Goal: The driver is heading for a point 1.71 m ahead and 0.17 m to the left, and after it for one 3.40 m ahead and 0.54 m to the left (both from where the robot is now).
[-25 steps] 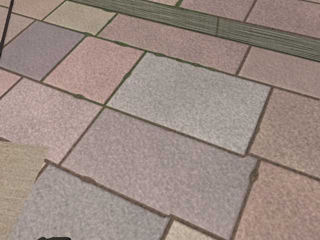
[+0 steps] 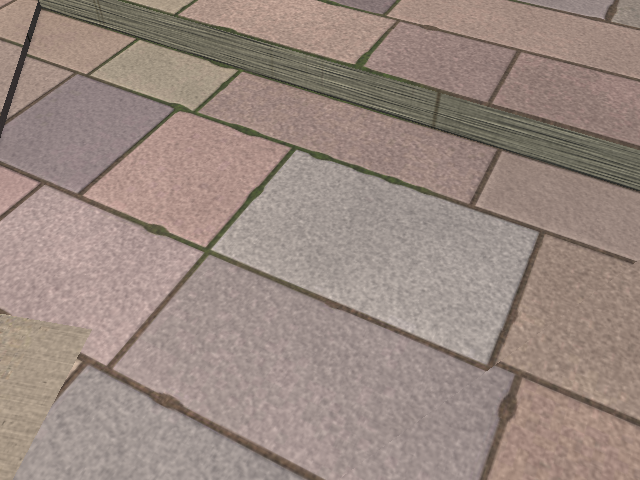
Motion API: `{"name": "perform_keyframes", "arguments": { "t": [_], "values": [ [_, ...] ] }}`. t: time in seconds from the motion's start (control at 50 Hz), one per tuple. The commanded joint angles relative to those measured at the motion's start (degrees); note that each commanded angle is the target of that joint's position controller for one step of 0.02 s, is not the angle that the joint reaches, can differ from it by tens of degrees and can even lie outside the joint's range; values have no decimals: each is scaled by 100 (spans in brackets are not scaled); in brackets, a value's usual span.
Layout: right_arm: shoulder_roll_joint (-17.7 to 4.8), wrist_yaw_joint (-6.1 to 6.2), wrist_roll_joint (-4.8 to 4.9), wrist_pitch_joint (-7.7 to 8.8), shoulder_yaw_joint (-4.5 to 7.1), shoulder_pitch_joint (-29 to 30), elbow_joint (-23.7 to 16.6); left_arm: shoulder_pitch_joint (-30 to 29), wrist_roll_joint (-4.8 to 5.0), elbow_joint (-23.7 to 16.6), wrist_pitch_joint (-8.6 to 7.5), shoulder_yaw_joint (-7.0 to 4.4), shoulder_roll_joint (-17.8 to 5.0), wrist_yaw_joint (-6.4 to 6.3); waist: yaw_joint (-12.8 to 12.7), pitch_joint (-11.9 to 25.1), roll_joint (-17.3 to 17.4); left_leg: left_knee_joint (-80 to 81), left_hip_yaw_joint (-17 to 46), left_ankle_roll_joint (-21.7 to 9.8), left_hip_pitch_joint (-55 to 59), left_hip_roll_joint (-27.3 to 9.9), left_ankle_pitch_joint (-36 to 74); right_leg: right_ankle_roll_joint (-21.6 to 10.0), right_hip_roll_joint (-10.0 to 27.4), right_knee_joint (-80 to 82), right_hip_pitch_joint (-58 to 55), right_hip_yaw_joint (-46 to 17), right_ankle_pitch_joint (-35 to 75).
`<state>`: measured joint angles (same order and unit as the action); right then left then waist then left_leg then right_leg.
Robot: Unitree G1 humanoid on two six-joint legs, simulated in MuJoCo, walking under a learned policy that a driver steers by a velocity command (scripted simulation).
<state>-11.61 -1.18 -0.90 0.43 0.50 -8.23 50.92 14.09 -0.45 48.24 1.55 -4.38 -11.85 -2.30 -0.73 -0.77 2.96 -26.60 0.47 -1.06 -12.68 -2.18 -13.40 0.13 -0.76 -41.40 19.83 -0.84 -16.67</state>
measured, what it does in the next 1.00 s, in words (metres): stands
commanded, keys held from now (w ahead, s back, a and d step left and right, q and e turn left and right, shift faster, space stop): no key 0.78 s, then w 0.22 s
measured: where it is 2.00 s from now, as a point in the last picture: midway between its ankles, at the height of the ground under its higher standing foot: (369, 470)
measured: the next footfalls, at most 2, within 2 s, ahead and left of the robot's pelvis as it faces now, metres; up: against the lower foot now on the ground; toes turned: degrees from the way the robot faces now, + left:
right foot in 1.20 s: +0.17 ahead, -0.15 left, +0.00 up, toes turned -2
left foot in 1.74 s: +0.56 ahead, +0.05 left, -0.02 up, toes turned +0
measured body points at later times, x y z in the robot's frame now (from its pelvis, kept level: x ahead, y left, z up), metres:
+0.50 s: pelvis +0.01 +0.03 +0.00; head +0.01 +0.03 +0.45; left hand +0.05 +0.27 -0.15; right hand +0.04 -0.21 -0.15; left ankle +0.01 +0.10 -0.75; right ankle +0.01 -0.16 -0.71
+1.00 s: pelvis +0.03 +0.01 +0.01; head +0.03 +0.02 +0.46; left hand +0.08 +0.28 -0.14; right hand -0.02 -0.24 -0.14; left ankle +0.01 +0.10 -0.75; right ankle +0.02 -0.14 -0.68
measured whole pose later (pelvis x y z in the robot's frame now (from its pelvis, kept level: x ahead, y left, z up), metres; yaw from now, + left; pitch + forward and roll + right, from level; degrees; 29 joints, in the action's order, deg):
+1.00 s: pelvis +0.03 +0.01 +0.01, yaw +1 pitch +1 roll -1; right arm -11.8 1.7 0.3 1.7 3.0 -24.0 61.2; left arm 10.6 1.5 65.8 -2.8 -5.0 -13.1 -2.7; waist 2.1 2.7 1.3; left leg -15.5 1.0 -4.1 -7.0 2.0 -10.2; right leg -0.9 3.3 -53.8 26.0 1.2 -20.7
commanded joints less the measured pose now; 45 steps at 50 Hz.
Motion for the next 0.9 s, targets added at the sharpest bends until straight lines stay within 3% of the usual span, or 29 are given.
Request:
{"name": "perform_keyframes", "arguments": {
  "t": [0.02,0.12,0.22,0.4,0.78,0.82,0.84,0.86,0.88,0.9],
  "values": [
    [-605,-11,-3,-10,129,-96,-107,-118,5,-71,-141,-108,-445,-57,80,150,-223,516,248,-205,-29,-477,799,-45,249,738,-254,-362,505],
    [-584,-5,8,-38,115,-155,109,-98,23,292,-185,-109,-407,-163,5,-77,-158,736,317,-170,-218,-412,316,-17,247,759,-266,-311,573],
    [-564,33,10,-34,100,-350,338,-126,42,642,-229,-97,-362,-213,-7,-34,-11,770,406,-190,-6,-421,862,8,247,729,-201,-266,514],
    [-534,119,22,-38,73,-750,687,-286,88,1133,-202,-55,-291,-213,25,76,124,785,595,-122,440,-489,1795,98,279,732,-35,-222,203],
    [-376,222,20,-68,100,-1349,1023,-510,127,1674,-206,3,-308,-213,58,-131,64,1121,726,100,534,-361,966,158,349,966,88,-208,195],
    [-405,249,48,-81,114,-1484,1048,-467,144,1738,-195,2,-303,-211,124,-60,144,1450,918,-32,557,-356,-851,140,225,802,131,-15,-188],
    [-654,265,87,-82,195,-1573,1031,-566,146,1692,-206,-23,-388,-208,224,-183,326,1709,1293,-250,569,-534,-1868,146,107,384,426,168,-540],
    [-965,272,106,-57,300,-1700,1017,-667,148,1608,-243,-56,-513,-194,316,-295,554,1956,1877,-575,680,-935,-2470,121,134,-241,874,213,-767],
    [-1075,280,102,-6,362,-1809,1006,-769,166,1516,-301,-78,-581,-167,355,-375,601,2108,2305,-875,793,-1259,-2690,41,293,-726,1290,100,-852],
    [-1026,288,98,55,387,-1878,996,-839,194,1457,-364,-87,-577,-130,367,-448,547,2204,2498,-1051,896,-1430,-2685,-41,422,-1081,1649,31,-837]
  ]
}}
